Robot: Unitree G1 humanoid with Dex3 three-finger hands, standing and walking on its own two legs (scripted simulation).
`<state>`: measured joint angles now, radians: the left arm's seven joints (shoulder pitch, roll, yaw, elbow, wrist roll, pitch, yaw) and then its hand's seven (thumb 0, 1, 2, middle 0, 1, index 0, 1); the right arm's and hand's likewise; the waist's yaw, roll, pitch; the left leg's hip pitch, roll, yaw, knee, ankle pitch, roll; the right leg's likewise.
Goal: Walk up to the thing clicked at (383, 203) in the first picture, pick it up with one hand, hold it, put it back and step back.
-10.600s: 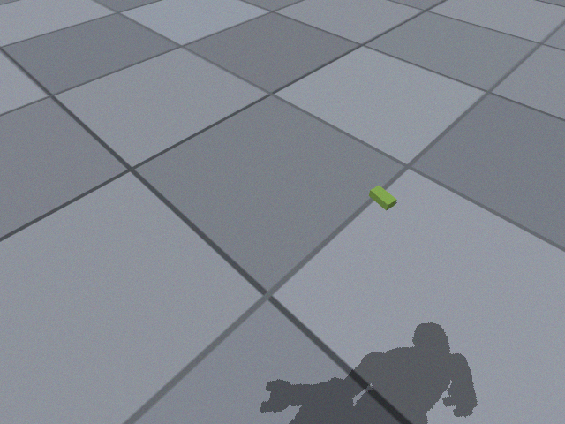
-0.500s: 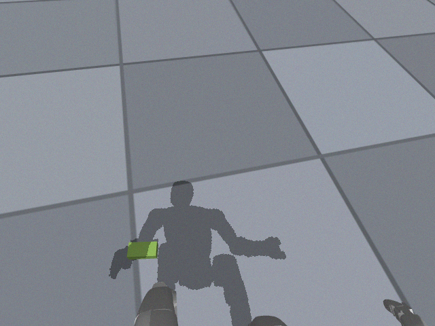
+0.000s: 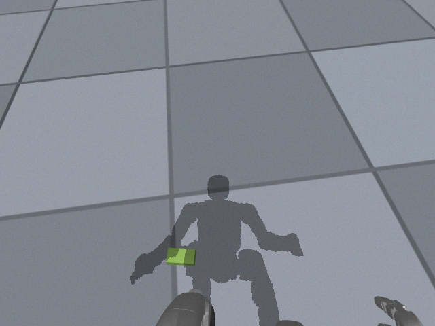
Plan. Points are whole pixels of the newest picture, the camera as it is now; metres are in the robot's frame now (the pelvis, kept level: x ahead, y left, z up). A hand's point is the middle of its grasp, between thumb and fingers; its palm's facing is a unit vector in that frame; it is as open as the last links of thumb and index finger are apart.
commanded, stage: walk up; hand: left
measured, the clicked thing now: (181, 256) +0.39 +0.23 -0.72
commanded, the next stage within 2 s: stand in 1.00 s
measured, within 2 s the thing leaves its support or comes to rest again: neither
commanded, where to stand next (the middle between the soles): +0.03 -0.04 m, yaw +0 degrees
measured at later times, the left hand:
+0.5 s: hand out of the picture +0.06 +0.24 -0.17, palm faces -0.14 -0.92 -0.37, open 7.4 cm
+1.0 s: hand out of the picture +0.00 +0.28 -0.12, palm faces -0.03 -0.91 -0.42, open 7.4 cm
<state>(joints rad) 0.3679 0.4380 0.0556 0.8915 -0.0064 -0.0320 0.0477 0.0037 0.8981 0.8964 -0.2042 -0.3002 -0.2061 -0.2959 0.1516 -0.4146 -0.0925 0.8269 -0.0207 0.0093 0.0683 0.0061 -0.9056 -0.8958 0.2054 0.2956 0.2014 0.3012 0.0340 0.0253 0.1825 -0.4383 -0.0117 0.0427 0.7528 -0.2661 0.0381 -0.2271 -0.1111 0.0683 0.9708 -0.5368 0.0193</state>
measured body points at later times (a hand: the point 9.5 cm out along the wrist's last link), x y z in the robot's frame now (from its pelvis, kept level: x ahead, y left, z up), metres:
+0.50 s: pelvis -0.05 -0.02 -0.01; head +0.04 -0.01 +0.43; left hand +0.07 +0.29 -0.14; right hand +0.05 -0.37 -0.09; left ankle +0.08 +0.10 -0.71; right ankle -0.08 -0.18 -0.69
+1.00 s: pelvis -0.05 -0.01 +0.01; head -0.04 -0.01 +0.46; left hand +0.00 +0.33 -0.10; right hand -0.02 -0.36 -0.09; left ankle +0.01 +0.10 -0.71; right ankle -0.09 -0.17 -0.70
